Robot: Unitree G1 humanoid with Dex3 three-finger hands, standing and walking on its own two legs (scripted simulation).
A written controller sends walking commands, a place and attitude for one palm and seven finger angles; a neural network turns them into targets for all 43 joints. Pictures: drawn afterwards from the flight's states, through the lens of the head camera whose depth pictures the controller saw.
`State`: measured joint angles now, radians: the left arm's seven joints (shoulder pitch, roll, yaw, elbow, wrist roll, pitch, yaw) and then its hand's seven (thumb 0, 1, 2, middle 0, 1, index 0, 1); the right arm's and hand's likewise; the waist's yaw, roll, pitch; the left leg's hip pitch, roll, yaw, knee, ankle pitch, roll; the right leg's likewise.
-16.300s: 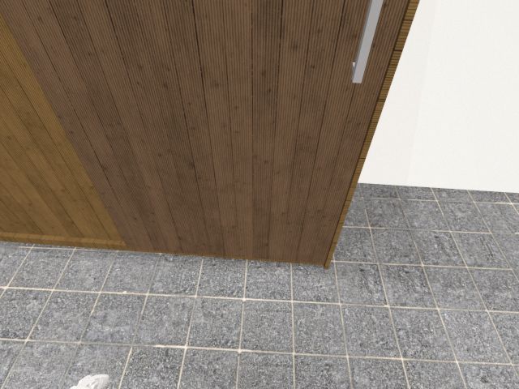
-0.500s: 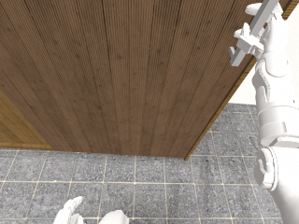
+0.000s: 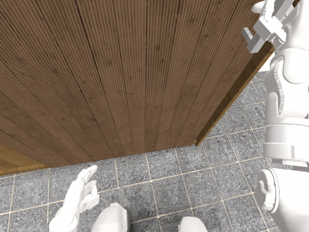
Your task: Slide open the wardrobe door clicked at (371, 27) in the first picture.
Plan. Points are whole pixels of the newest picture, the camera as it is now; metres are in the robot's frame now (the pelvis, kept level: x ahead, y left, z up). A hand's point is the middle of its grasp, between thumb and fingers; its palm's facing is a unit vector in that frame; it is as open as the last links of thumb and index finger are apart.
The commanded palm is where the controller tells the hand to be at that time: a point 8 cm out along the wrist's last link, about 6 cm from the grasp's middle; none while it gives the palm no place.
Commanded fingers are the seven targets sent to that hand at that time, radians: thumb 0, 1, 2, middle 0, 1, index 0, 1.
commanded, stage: step sideways, sliding the door along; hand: right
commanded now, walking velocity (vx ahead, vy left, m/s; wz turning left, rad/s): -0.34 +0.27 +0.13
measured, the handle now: out of the picture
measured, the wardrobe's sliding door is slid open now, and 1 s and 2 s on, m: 0.04 0.29 0.59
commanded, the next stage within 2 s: none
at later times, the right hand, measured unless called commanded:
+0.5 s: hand (209, 22) +0.45 -0.13 +0.24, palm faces +0.53 +0.84 -0.10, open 6.9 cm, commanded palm +0.40 -0.09 +0.24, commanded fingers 0.00 -0.90 -0.90 0.45 1.40 0.45 1.40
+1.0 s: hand (127, 31) +0.43 +0.02 +0.23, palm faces +0.45 +0.89 -0.09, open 7.2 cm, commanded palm +0.39 +0.05 +0.23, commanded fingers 0.00 -0.90 -0.90 0.45 1.40 0.45 1.40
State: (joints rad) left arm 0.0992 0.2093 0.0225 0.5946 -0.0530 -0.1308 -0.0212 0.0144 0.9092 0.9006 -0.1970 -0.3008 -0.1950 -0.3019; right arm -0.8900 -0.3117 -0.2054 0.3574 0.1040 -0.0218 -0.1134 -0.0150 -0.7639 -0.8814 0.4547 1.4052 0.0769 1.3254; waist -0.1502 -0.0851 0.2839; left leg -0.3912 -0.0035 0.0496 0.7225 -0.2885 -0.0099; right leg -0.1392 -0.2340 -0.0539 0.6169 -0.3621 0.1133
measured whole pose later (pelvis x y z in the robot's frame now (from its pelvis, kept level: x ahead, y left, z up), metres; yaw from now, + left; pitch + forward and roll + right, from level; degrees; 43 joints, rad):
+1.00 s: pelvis +0.08 +0.24 -0.01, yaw +1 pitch -3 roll +0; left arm 0.00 0.18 -0.02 0.60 -0.03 -0.17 -0.04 0.02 0.91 0.90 -0.20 -0.30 -0.20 -0.30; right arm -0.41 -0.23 -0.30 -0.21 0.06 -0.06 -0.18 -0.05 -0.76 -0.81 0.46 1.41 0.03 1.19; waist -0.12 -0.06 0.27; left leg -0.38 -0.01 0.08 0.64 -0.21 0.07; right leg -0.31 -0.16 0.00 0.95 -0.58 0.08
